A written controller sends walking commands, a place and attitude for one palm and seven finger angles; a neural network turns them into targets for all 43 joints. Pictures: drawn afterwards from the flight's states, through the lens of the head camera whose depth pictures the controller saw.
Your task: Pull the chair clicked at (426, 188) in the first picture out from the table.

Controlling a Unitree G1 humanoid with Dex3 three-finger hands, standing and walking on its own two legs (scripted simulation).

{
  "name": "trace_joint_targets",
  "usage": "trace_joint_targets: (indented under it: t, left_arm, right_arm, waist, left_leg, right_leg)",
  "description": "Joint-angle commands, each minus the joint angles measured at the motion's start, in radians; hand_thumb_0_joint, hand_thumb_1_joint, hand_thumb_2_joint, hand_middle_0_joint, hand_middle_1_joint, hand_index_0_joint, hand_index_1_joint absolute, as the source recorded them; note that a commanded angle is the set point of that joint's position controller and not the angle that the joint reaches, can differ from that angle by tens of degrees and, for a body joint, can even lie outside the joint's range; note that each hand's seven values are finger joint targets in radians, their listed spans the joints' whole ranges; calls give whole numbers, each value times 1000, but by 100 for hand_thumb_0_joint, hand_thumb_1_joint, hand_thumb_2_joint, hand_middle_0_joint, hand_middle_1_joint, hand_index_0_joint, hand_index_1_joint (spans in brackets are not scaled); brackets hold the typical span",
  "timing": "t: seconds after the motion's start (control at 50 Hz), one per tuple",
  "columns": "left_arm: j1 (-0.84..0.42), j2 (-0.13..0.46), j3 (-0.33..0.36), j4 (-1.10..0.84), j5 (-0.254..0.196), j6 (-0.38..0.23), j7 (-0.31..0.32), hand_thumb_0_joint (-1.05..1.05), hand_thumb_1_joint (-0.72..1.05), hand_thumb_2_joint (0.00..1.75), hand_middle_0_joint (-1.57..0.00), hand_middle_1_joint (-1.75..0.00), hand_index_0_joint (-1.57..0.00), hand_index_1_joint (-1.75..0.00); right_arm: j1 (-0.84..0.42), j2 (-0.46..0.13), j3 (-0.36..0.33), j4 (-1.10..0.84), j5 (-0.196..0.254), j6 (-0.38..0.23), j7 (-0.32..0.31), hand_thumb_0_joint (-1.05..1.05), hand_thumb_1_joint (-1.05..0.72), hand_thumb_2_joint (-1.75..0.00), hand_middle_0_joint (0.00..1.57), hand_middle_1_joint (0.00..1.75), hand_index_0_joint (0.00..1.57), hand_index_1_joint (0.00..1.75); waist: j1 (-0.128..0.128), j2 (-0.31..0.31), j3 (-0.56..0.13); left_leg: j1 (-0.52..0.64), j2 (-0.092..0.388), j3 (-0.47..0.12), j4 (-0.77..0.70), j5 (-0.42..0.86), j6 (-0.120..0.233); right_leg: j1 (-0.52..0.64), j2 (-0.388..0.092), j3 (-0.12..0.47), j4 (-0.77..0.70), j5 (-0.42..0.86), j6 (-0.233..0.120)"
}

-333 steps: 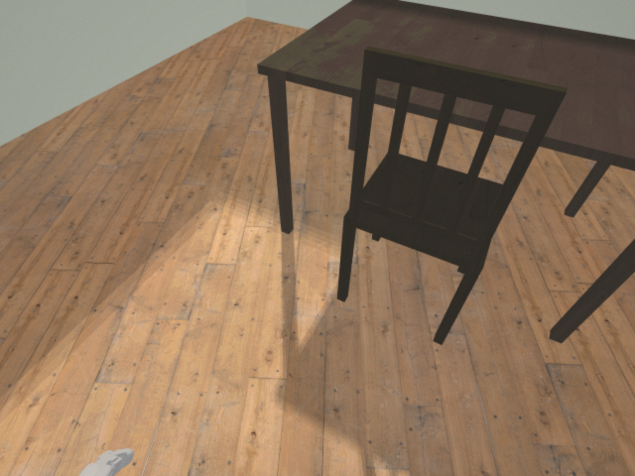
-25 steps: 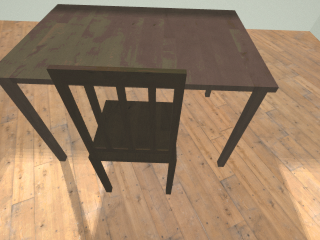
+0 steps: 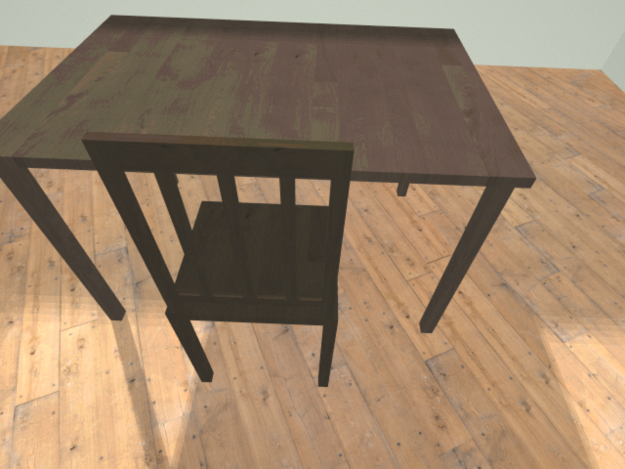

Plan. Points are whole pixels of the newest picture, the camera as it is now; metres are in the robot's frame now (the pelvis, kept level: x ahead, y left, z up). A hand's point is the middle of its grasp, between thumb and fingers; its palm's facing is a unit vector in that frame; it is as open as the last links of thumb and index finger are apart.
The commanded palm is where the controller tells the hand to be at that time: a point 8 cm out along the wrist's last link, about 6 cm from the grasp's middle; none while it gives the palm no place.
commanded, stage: shuffle to correct the standing spot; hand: left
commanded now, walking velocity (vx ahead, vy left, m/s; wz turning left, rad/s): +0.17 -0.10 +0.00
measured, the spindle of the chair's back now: (238, 243) +0.50 +0.17 -0.07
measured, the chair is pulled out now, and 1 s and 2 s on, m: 0.00 0.00 0.00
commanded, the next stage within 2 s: come to a stop and stand still in 0.14 s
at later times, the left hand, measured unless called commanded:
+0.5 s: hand out of the picture +0.01 +0.13 -0.19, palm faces +0.07 -0.99 -0.14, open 7.4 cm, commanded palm none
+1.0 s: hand out of the picture +0.07 +0.12 -0.16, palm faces +0.02 -0.97 -0.23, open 7.3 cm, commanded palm none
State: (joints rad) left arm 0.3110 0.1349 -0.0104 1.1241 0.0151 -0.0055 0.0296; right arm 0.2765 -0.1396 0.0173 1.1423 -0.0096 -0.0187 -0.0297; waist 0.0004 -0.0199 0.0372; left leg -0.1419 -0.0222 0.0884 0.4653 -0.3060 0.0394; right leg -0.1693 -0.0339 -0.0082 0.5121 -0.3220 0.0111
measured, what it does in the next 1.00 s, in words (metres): steps on the spot: left foot, then right foot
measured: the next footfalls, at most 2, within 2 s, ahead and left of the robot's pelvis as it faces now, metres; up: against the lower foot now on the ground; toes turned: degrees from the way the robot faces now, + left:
left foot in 0.36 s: +0.08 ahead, +0.07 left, +0.00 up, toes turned +4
right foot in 0.56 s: +0.09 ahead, -0.15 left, +0.00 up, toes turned -1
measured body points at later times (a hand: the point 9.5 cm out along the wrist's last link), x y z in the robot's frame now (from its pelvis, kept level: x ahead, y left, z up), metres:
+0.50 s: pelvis +0.07 -0.02 +0.00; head +0.08 +0.00 +0.44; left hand +0.01 +0.18 -0.17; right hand +0.11 -0.24 -0.15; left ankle +0.06 +0.07 -0.74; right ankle +0.01 -0.13 -0.72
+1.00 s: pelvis +0.05 -0.07 +0.01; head +0.06 -0.08 +0.45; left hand +0.07 +0.17 -0.15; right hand +0.05 -0.28 -0.16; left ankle +0.06 +0.07 -0.74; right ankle +0.05 -0.15 -0.74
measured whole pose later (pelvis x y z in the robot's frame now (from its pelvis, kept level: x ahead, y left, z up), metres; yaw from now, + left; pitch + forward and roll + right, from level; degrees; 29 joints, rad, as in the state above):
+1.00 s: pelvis +0.05 -0.07 +0.01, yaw +1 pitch -2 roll +1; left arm 0.26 0.17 -0.01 1.08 0.01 -0.02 0.04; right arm 0.28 -0.15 0.01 1.13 -0.01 0.01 -0.02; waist -0.01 0.00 0.04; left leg -0.16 0.04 0.07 0.39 -0.20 -0.03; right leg -0.19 0.02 -0.04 0.46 -0.25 -0.05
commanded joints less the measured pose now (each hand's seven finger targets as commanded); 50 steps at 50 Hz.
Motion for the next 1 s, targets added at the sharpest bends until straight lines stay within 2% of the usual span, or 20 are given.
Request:
trace_joint_targets:
  t: [0.0,0.06,0.12,0.14,0.18,0.22,0.26,0.28,0.3,0.32,0.34,0.36,0.38,0.42,0.48,0.54,0.58,0.62,0.72,0.98]
  left_arm:
    - [67,68,22,-34,15,-5,-10,0,90,90,-20,-30,-20,-30]
    - [96,67,26,-30,15,-13,-15,0,90,90,-20,-30,-20,-30]
    - [162,87,36,-6,9,-30,-12,0,90,90,-20,-30,-20,-30]
    - [195,111,42,7,8,-34,-7,0,90,90,-20,-30,-20,-30]
    - [264,142,56,29,5,-41,4,0,90,90,-20,-30,-20,-30]
    - [302,136,58,34,16,-45,13,0,90,90,-20,-30,-20,-30]
    - [251,123,54,19,22,-43,20,0,90,90,-20,-30,-20,-30]
    - [196,117,47,3,16,-39,21,0,90,90,-20,-30,-20,-30]
    - [129,111,43,-13,4,-36,20,0,90,90,-20,-30,-20,-30]
    - [99,91,38,-28,-6,-35,19,0,90,90,-20,-30,-20,-30]
    - [113,65,34,-33,-23,-33,20,0,90,90,-20,-30,-20,-30]
    - [127,41,25,-31,-25,-27,27,0,90,90,-20,-30,-20,-30]
    - [132,54,32,-35,-7,-11,32,0,90,90,-20,-30,-20,-30]
    - [121,46,24,-20,1,6,29,0,90,90,-20,-30,-20,-30]
    - [158,39,23,-1,0,10,22,0,90,90,-20,-30,-20,-30]
    - [124,76,28,-26,4,3,18,0,90,90,-20,-30,-20,-30]
    - [90,98,30,-52,4,8,12,0,90,90,-20,-30,-20,-30]
    - [62,97,28,-62,7,3,11,0,90,90,-20,-30,-20,-30]
    - [21,117,26,-81,2,-10,10,0,90,90,-20,-30,-20,-30]
    - [27,133,23,-60,-5,-22,8,0,90,90,-20,-30,-20,-30]
  right_arm:
    - [71,-127,-33,-21,-10,-6,-2,0,-90,-90,20,30,20,30]
    - [67,-122,-38,-31,-10,-12,-3,0,-90,-90,20,30,20,30]
    - [58,-80,-31,-44,-8,-26,-6,0,-90,-90,20,30,20,30]
    - [49,-67,-28,-50,-9,-31,-6,0,-90,-90,20,30,20,30]
    - [6,-44,-26,-74,-10,-32,-3,0,-90,-90,20,30,20,30]
    - [-51,-38,-30,-101,-6,-35,0,0,-90,-90,20,30,20,30]
    - [-60,-25,-26,-102,0,-37,1,0,-90,-90,20,30,20,30]
    - [-17,-14,-20,-82,3,-34,-2,0,-90,-90,20,30,20,30]
    - [85,-7,-16,-41,3,-35,-8,0,-90,-90,20,30,20,30]
    - [170,-35,-23,-1,-1,-41,-15,0,-90,-90,20,30,20,30]
    - [213,-104,-30,3,-8,-44,-26,0,-90,-90,20,30,20,30]
    - [184,-115,-23,-1,1,-38,-30,0,-90,-90,20,30,20,30]
    - [125,-115,-25,-22,0,-23,-18,0,-90,-90,20,30,20,30]
    - [28,-98,-16,-42,2,-24,-28,0,-90,-90,20,30,20,30]
    - [-11,-108,-25,-67,7,-12,-28,0,-90,-90,20,30,20,30]
    - [-19,-111,-43,-91,10,-5,-23,0,-90,-90,20,30,20,30]
    - [-27,-109,-46,-103,6,-1,-13,0,-90,-90,20,30,20,30]
    - [-43,-98,-48,-105,4,11,-8,0,-90,-90,20,30,20,30]
    - [-10,-87,-37,-91,1,5,1,0,-90,-90,20,30,20,30]
    - [50,-72,-14,-34,-3,9,8,0,-90,-90,20,30,20,30]
  waist:
    - [-3,89,126]
    - [9,76,123]
    - [25,-57,59]
    - [33,-118,38]
    - [60,-221,31]
    - [80,-158,34]
    - [55,-85,38]
    - [15,-59,25]
    - [-41,-46,-22]
    - [-67,3,-35]
    - [-64,171,-98]
    - [-28,256,-98]
    - [-15,163,-41]
    - [20,195,89]
    - [33,116,23]
    - [15,31,-7]
    - [10,77,-9]
    - [8,-16,12]
    - [-1,-31,-37]
    - [5,-7,54]
  left_leg:
    - [-95,182,-215,-212,-209,59]
    - [-113,180,-202,-161,-150,68]
    - [-152,103,-81,29,53,40]
    - [-215,62,-25,121,45,21]
    - [-362,29,29,297,-196,-4]
    - [-456,43,12,405,-293,-1]
    - [-406,54,-19,315,-264,-2]
    - [-267,50,-15,177,-159,-9]
    - [-74,22,0,-2,51,-15]
    - [78,55,-35,-44,360,-2]
    - [162,238,-232,-35,738,76]
    - [121,363,-311,-80,1068,171]
    - [28,344,-214,-92,951,172]
    - [-74,319,-234,-123,882,164]
    - [2,251,-167,-67,807,117]
    - [-5,174,-139,-45,520,42]
    - [-52,157,-141,-94,283,24]
    - [-58,133,-122,-72,202,9]
    - [-13,118,-91,-94,173,-14]
    - [-33,105,-79,-129,99,-37]
  right_leg:
    - [-129,-4,-20,-2,-56,-53]
    - [-115,-9,-4,-6,-24,-64]
    - [6,-67,98,-57,160,-97]
    - [83,-116,156,-76,294,-119]
    - [200,-225,276,-117,572,-205]
    - [260,-269,301,-112,768,-272]
    - [226,-248,241,-68,898,-254]
    - [140,-211,177,-36,907,-214]
    - [62,-145,103,51,892,-159]
    - [-35,-77,51,161,766,-100]
    - [-134,-3,3,259,365,-38]
    - [-141,16,2,321,-201,-12]
    - [-104,-1,18,335,-278,-28]
    - [-128,-28,18,268,-250,-10]
    - [-78,-30,-5,66,-8,-2]
    - [-67,-47,62,-35,284,-22]
    - [-75,-63,76,-25,245,-30]
    - [-90,-67,101,-61,271,-41]
    - [-66,-81,114,-113,261,-48]
    - [-90,-82,121,-225,80,-57]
